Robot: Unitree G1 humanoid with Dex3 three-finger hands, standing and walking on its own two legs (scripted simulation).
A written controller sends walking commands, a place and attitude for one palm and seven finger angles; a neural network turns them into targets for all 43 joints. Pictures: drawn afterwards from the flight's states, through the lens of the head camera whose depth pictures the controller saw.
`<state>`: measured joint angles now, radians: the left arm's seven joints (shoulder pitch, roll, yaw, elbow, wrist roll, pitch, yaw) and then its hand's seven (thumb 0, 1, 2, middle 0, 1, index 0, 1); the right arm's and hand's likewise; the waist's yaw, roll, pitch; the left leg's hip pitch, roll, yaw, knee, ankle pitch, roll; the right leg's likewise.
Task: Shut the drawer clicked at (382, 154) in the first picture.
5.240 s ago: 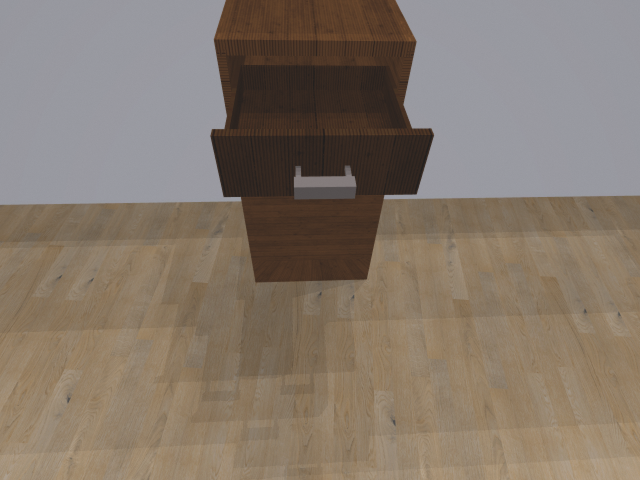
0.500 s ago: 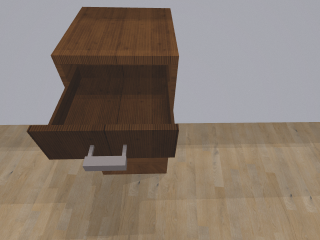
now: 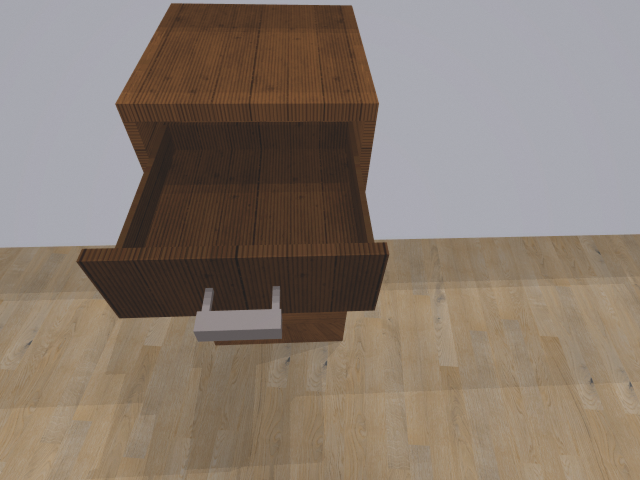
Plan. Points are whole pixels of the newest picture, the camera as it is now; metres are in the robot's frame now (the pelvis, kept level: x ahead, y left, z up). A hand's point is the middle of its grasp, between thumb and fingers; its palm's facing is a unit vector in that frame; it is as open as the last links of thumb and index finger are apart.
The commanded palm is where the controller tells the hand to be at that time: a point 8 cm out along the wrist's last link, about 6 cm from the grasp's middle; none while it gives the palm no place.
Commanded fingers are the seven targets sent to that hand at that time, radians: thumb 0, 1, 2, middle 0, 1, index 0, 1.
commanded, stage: raise the hand and make a fist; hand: left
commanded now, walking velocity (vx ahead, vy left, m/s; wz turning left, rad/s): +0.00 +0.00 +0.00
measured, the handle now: (241, 309) +0.32 +0.13 +0.02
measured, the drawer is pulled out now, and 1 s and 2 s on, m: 0.29 0.29 0.29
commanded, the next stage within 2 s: bring the fist close to the handle in 2.00 s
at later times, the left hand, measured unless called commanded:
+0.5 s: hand out of the picture +0.12 +0.14 -0.02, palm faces +0.09 -1.00 -0.01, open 6.1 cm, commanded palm +0.10 +0.20 -0.01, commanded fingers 0.00 0.90 0.90 -0.62 -0.75 -0.62 -0.75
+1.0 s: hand (196, 463) +0.14 +0.13 +0.04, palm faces +0.13 -0.99 -0.03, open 3.6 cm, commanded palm +0.09 +0.18 +0.05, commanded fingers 0.00 0.90 0.90 -1.12 -1.30 -1.12 -1.30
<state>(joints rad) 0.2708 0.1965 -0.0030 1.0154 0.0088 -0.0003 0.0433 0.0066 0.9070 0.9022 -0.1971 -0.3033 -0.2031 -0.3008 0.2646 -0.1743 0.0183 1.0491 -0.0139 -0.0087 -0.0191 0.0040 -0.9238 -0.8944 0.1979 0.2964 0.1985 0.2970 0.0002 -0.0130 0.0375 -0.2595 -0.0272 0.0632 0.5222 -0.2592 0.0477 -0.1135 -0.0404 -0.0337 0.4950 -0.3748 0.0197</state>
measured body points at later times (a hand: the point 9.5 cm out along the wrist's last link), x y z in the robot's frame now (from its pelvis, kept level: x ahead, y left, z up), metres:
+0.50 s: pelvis -0.05 -0.03 -0.07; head -0.03 -0.03 +0.38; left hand +0.11 +0.19 -0.02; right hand +0.19 -0.27 -0.10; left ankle +0.01 +0.09 -0.73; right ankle -0.03 -0.10 -0.73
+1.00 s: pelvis -0.02 -0.03 -0.04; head +0.00 -0.04 +0.41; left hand +0.12 +0.19 +0.05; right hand +0.14 -0.27 -0.13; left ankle +0.01 +0.09 -0.73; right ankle -0.03 -0.10 -0.73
